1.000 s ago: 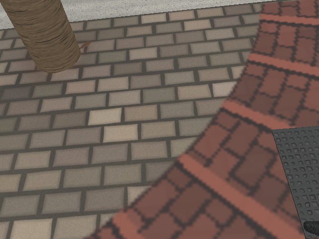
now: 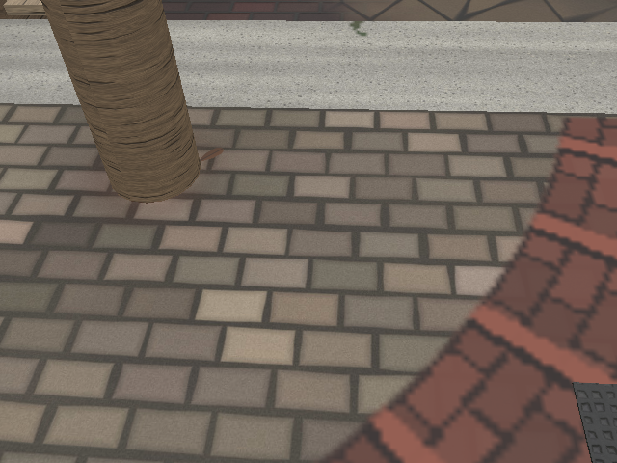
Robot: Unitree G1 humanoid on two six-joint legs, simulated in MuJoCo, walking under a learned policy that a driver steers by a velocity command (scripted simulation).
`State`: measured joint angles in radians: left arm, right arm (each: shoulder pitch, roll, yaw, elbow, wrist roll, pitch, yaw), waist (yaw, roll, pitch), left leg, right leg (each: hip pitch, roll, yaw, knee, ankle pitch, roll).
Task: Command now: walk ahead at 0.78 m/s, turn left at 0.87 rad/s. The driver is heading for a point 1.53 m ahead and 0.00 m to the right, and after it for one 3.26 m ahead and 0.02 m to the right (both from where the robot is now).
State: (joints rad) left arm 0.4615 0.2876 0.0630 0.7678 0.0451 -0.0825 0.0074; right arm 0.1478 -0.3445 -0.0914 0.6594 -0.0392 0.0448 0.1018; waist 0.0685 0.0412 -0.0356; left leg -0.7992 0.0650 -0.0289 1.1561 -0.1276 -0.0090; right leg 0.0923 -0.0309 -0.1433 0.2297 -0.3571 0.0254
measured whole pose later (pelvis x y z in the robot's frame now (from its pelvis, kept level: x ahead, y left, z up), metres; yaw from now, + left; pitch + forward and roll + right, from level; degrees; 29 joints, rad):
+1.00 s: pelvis +0.86 +0.29 +0.00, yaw -6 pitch +3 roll +0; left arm 0.45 0.33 0.08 0.87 0.00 -0.07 -0.02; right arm -0.04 -0.26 0.06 0.56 -0.05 -0.08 0.02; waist 0.14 0.00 0.02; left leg -0.60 0.08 -0.10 0.51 0.00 -0.03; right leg 0.03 0.14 0.25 0.35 -0.39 -0.12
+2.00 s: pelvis +1.41 +0.14 +0.01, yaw -56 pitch +2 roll +0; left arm 0.16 0.35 0.05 0.65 0.05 -0.02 -0.07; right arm 0.38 -0.31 -0.04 0.79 -0.03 -0.07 0.01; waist -0.05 -0.04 -0.04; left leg -0.18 0.01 -0.01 0.43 -0.29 0.00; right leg -0.52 0.10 0.14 1.11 -0.27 -0.06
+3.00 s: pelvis +2.05 -0.37 +0.00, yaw -9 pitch +2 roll +0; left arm 0.00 0.27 -0.04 0.57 0.04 -0.05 -0.02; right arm 0.47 -0.32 -0.07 0.82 0.01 -0.05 0.01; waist -0.12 0.00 0.03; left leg 0.03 -0.20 -0.23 0.34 -0.36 0.17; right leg -0.72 -0.11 0.08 0.69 0.04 0.04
